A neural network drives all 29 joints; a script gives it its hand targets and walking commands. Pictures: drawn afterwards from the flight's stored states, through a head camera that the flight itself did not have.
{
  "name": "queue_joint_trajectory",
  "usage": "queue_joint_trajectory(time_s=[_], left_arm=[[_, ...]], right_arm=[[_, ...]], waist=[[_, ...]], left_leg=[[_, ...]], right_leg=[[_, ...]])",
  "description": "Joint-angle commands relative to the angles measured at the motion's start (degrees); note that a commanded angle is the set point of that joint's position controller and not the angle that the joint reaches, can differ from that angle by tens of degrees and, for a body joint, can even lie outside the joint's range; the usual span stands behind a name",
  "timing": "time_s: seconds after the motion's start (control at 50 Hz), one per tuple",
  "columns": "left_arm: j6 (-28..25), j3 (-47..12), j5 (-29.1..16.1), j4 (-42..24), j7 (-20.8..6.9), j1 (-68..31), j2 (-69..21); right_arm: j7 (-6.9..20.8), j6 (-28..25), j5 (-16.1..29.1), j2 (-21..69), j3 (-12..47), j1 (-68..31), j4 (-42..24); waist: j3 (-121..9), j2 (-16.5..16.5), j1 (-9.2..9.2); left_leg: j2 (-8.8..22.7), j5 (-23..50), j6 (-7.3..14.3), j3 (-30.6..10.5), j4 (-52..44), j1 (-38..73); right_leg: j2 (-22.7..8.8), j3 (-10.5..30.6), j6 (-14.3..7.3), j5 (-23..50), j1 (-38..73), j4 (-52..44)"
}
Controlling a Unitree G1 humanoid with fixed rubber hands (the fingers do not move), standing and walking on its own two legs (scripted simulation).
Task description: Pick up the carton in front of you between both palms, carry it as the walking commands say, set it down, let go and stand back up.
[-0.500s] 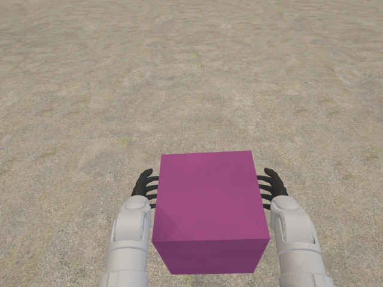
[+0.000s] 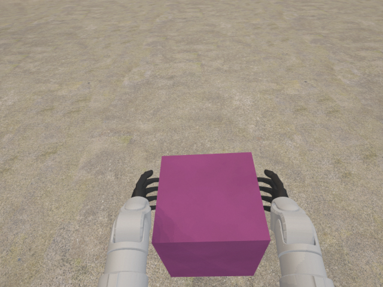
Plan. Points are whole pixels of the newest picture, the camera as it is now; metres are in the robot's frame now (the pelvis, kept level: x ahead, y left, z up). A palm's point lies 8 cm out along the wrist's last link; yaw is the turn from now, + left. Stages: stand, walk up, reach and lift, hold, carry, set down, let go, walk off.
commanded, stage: carry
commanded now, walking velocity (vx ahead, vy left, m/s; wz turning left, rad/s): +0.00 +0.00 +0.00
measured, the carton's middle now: (209, 217) +0.31 +0.00 -0.04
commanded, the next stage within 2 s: hold in 0.06 s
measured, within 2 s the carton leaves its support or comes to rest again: neither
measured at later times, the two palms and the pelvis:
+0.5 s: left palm (129, 223) +0.24 +0.16 +0.06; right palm (276, 207) +0.28 -0.14 +0.05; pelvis -0.03 -0.02 +0.01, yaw +7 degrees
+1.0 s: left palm (141, 216) +0.25 +0.14 +0.06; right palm (286, 200) +0.29 -0.16 +0.06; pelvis -0.02 -0.05 +0.01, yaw +8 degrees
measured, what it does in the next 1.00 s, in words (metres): shifts its weight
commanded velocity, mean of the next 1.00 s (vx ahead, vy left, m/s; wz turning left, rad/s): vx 0.00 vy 0.00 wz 0.00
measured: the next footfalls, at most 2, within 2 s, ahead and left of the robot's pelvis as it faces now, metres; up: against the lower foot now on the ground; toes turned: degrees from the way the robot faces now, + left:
none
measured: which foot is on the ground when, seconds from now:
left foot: down 0.00-1.00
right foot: down 0.00-1.00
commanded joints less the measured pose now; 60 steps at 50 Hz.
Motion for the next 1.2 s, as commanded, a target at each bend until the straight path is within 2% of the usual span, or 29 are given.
queue_joint_trajectory(time_s=[0.0, 0.04, 0.06, 0.08, 0.1, 0.12, 0.14, 0.16, 0.18, 0.26, 0.3, 0.44, 0.54, 0.68, 0.78, 0.88, 1.0, 1.08, 1.18], left_arm=[[-2.4, -30.3, -14.7, -2.8, -14.0, -25.5, -52.6], [-2.4, -30.4, -14.8, -2.9, -14.0, -25.5, -52.6], [-2.6, -28.6, -14.1, -1.7, -14.4, -20.4, -54.2], [-3.7, -28.6, -13.6, -3.2, -13.9, -21.5, -53.5], [-4.1, -26.4, -11.8, -2.6, -13.2, -18.6, -51.7], [-4.2, -26.3, -11.4, -2.4, -12.9, -19.8, -51.0], [-4.4, -26.3, -11.5, -2.4, -12.8, -20.2, -51.1], [-4.3, -25.8, -11.0, -1.8, -12.5, -19.6, -50.8], [-4.3, -26.3, -11.1, -2.0, -12.6, -20.7, -50.8], [-4.1, -28.6, -13.3, -1.9, -14.1, -25.6, -52.1], [-4.0, -28.3, -13.4, -0.9, -14.8, -26.9, -52.2], [-4.3, -24.9, -11.9, 3.5, -16.0, -29.1, -53.4], [-4.6, -22.9, -11.1, 5.9, -16.8, -30.5, -54.3], [-4.9, -21.1, -10.4, 7.8, -17.8, -32.7, -54.3], [-4.9, -20.1, -10.1, 8.7, -18.0, -33.9, -53.9], [-4.8, -19.5, -9.6, 9.0, -17.8, -33.7, -53.7], [-4.9, -19.3, -9.3, 8.2, -16.9, -33.2, -53.7], [-6.2, -15.6, -7.2, 12.1, -16.2, -35.8, -54.0], [-10.5, -6.1, -1.2, 19.1, -14.0, -40.1, -52.5]], right_arm=[[14.2, -1.8, 14.9, 53.3, 30.3, -25.1, -2.4], [14.2, -1.8, 14.9, 53.2, 30.3, -25.1, -2.5], [14.4, -1.6, 15.3, 54.2, 29.9, -19.3, -3.8], [14.1, -2.4, 14.9, 52.7, 29.9, -21.2, -6.2], [14.1, -2.4, 14.5, 51.3, 29.8, -21.9, -7.5], [14.1, -2.5, 14.5, 51.7, 30.4, -22.4, -7.3], [13.9, -2.6, 14.7, 51.6, 30.7, -22.3, -6.8], [14.2, -2.7, 14.6, 50.7, 30.7, -23.3, -7.3], [14.2, -2.8, 14.3, 51.1, 30.6, -22.9, -6.8], [13.5, -2.9, 12.4, 51.6, 27.7, -22.1, -3.5], [13.6, -2.8, 11.8, 52.2, 26.4, -22.6, -1.8], [15.3, -2.4, 11.7, 54.4, 25.6, -27.5, 1.8], [16.4, -2.2, 11.8, 55.5, 25.5, -30.1, 3.0], [17.0, -1.9, 11.7, 55.7, 24.5, -32.0, 4.9], [16.9, -1.8, 11.2, 55.5, 23.1, -32.2, 6.5], [16.6, -1.9, 11.2, 55.2, 22.6, -32.4, 7.0], [16.4, -2.4, 11.2, 54.4, 22.5, -33.0, 6.2], [16.6, -4.5, 8.6, 51.9, 18.0, -36.3, 9.9], [16.7, -9.9, 1.5, 45.1, 7.4, -41.3, 17.7]], waist=[[-12.0, 0.0, 0.02], [-12.0, 0.0, 0.02], [-5.7, 4.1, 0.70], [-9.3, 4.3, 0.61], [-8.7, 3.0, 0.92], [-8.6, 1.5, 0.71], [-9.1, 1.4, 1.32], [-8.3, 2.2, 1.68], [-7.2, 0.8, 1.03], [-5.2, 1.4, -1.54], [-3.7, 1.5, -1.98], [-1.2, 1.4, -0.16], [-1.0, 0.6, 0.42], [-0.9, -1.3, 0.22], [-0.5, -1.8, -0.06], [-0.7, -1.6, 0.24], [-1.8, -1.1, 0.76], [0.0, 0.0, 0.51], [2.6, 1.3, -0.59]], left_leg=[[7.7, 12.4, 0.2, -7.2, -6.1, -0.3], [7.7, 12.4, 0.2, -7.2, -6.1, -0.2], [-3.1, 28.8, -0.2, -16.5, -9.2, 0.2], [-2.7, 33.0, -0.6, -17.3, -8.6, 1.6], [-2.9, 33.7, -0.6, -17.1, -8.8, 9.7], [-3.1, 34.2, -1.0, -16.8, -8.7, 11.7], [-3.4, 33.2, -1.3, -16.5, -9.3, 11.6], [-3.7, 28.1, -1.2, -16.0, -10.4, 14.1], [-3.6, 27.2, -1.3, -15.8, -10.5, 13.6], [-3.3, 19.7, -1.6, -15.8, -11.2, 8.9], [-3.2, 15.6, -1.4, -15.9, -11.7, 6.4], [-3.0, 4.1, 0.0, -16.0, -13.7, -1.3], [-3.4, -0.3, 1.0, -15.5, -13.8, -3.3], [-4.3, -0.8, 1.4, -14.7, -12.4, -2.1], [-4.6, 0.0, 1.2, -14.5, -11.6, -1.6], [-4.6, 1.3, 1.0, -14.6, -11.3, -1.5], [-4.7, 3.7, 0.9, -14.7, -11.5, -1.2], [-4.7, 2.2, 0.6, -14.5, -10.9, -3.0], [-4.8, 1.4, -0.2, -14.4, -7.8, -7.5]], right_leg=[[-5.2, 6.5, -0.3, 8.1, 8.5, -2.6], [-5.2, 6.5, -0.3, 8.1, 8.5, -2.6], [10.1, 13.8, -1.7, 17.1, 22.7, -4.1], [9.0, 15.9, -2.1, 21.1, 26.1, -4.3], [8.6, 15.8, -1.0, 22.9, 20.2, -4.9], [9.4, 15.4, -0.5, 21.7, 19.3, -5.8], [9.7, 15.3, -0.6, 21.3, 21.4, -6.0], [9.6, 15.2, -0.3, 18.2, 19.5, -6.5], [10.1, 14.8, -0.1, 16.0, 18.7, -7.0], [10.1, 14.6, -1.0, 10.1, 20.9, -7.3], [9.9, 14.5, -1.2, 7.8, 21.6, -7.4], [9.2, 14.2, -0.6, 2.7, 26.0, -7.1], [8.4, 14.4, -0.2, -1.0, 27.4, -7.7], [6.3, 16.4, 0.1, -6.7, 27.0, -10.5], [5.4, 17.4, 0.2, -8.1, 27.0, -11.8], [5.0, 17.9, 0.4, -6.5, 27.5, -12.1], [5.3, 17.6, 0.4, -0.3, 28.3, -10.7], [6.2, 16.6, -0.3, -0.9, 26.7, -8.8], [7.9, 14.8, -1.2, -0.5, 20.5, -4.1]])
